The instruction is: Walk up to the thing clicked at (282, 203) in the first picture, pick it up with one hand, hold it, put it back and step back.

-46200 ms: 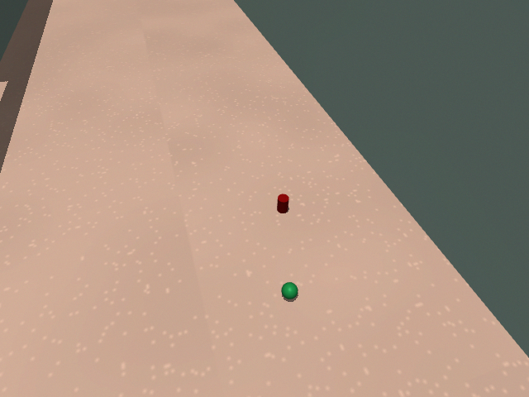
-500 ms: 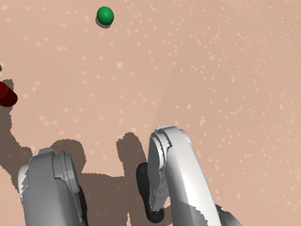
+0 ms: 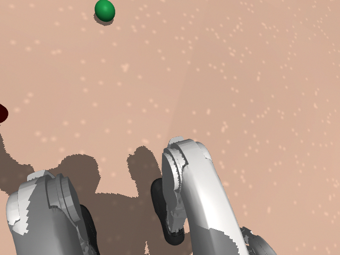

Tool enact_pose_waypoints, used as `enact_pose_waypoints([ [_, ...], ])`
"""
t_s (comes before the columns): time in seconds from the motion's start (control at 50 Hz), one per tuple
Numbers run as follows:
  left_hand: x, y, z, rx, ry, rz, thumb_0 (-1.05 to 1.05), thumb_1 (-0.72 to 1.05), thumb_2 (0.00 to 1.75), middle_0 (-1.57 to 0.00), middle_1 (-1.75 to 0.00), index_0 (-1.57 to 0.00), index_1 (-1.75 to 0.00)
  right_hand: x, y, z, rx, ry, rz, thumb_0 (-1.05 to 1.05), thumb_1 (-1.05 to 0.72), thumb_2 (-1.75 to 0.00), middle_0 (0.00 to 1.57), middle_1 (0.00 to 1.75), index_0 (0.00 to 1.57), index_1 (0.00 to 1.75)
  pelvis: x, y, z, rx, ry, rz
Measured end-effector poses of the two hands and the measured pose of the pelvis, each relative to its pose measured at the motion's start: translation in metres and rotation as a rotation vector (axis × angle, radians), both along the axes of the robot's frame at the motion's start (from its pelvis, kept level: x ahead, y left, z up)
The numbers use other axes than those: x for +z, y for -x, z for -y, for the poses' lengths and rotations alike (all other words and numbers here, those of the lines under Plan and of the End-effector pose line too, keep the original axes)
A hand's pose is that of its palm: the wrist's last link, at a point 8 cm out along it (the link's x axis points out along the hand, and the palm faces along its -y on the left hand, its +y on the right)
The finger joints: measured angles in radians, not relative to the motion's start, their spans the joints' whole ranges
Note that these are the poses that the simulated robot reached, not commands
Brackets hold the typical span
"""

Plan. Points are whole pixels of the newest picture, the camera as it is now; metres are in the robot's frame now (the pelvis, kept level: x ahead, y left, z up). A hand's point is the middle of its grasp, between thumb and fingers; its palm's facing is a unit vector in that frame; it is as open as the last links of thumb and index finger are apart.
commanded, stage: rest palm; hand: left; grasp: from above
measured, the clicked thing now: out of the picture +0.50 +0.33 -0.28
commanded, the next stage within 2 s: close in 1.64 s
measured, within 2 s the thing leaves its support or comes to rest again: neither
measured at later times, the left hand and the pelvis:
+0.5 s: hand out of the picture +0.49 +0.31 -0.22, palm faces -0.42 -0.11 -0.90, open 14.0 cm; pelvis +0.01 +0.00 -0.02, yaw -2 degrees
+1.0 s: hand out of the picture +0.47 +0.32 -0.25, palm faces -0.46 -0.15 -0.87, open 14.0 cm; pelvis +0.01 +0.01 -0.02, yaw -4 degrees
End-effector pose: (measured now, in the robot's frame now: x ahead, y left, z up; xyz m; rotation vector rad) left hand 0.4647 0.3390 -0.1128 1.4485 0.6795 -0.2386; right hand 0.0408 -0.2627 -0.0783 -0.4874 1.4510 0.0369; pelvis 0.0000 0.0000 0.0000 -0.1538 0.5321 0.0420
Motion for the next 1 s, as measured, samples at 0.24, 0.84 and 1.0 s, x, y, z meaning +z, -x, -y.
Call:
enact_pose_waypoints([
  [0.24, -0.029, -0.010, 0.007, -0.153, 0.050, 0.119, -0.01, -0.52, 0.97, -0.10, -0.99, -0.10, -1.00, 0.012, -0.030, 0.000, 0.075, 0.081, -0.013, 0.00, -0.90, -0.90, 0.21, 0.30, 0.20, 0.30, -0.006, -0.011, -0.007, 0.003, 0.036, -0.012],
  [0.84, -0.072, -0.022, 0.014, -0.017, 0.031, 0.080, 0.00, -0.50, 0.96, -0.09, -0.98, -0.09, -0.98, 0.009, 0.005, -0.008, 0.094, 0.014, -0.075, 0.00, -0.90, -0.90, 0.21, 0.30, 0.20, 0.30, -0.017, -0.012, -0.004, -0.035, 0.046, 0.017],
  [1.0, -0.076, -0.017, 0.014, -0.075, 0.053, 0.102, -0.01, -0.49, 1.00, -0.10, -0.99, -0.09, -1.00, 0.018, -0.012, -0.007, 0.143, 0.047, -0.058, 0.00, -0.90, -0.90, 0.21, 0.30, 0.20, 0.30, -0.017, -0.014, -0.007, -0.033, 0.065, 0.027],
])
